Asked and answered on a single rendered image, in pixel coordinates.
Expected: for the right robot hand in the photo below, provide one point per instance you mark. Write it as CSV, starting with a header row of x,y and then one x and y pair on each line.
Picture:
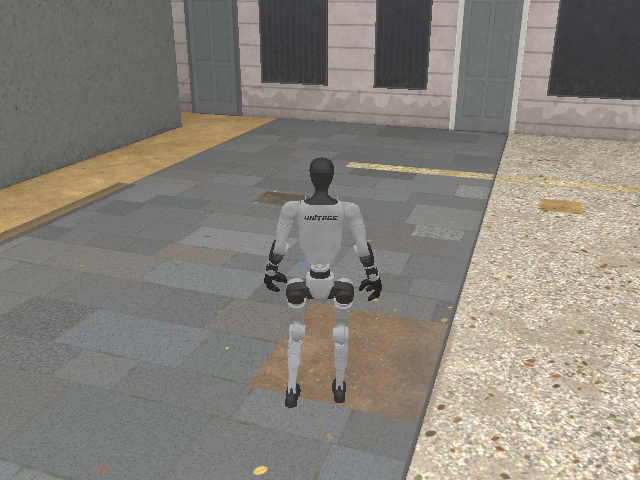
x,y
376,285

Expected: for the robot left upper arm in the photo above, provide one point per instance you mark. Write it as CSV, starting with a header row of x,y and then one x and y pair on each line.
x,y
289,210

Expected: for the robot left forearm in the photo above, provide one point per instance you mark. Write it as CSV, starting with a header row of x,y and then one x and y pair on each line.
x,y
273,262

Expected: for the robot right forearm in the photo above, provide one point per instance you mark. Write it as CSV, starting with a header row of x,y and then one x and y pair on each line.
x,y
369,265

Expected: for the robot right foot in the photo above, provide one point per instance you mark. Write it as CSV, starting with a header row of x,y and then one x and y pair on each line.
x,y
339,395

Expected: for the right robot shin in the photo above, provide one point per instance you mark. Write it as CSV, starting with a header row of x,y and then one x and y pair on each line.
x,y
340,359

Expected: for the left robot hand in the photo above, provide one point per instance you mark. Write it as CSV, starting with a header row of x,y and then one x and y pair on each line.
x,y
279,278

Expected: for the robot right upper arm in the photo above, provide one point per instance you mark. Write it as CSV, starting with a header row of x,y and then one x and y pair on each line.
x,y
352,212

